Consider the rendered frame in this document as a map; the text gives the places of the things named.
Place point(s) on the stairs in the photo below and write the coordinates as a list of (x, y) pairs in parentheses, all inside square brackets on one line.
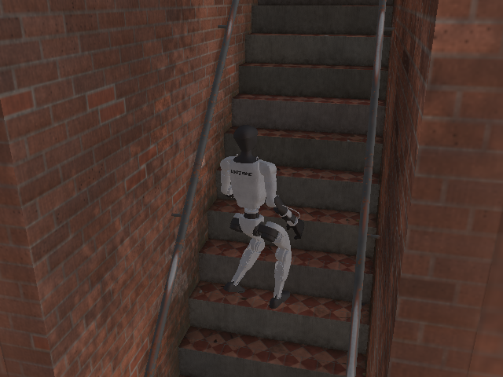
[(306, 87)]

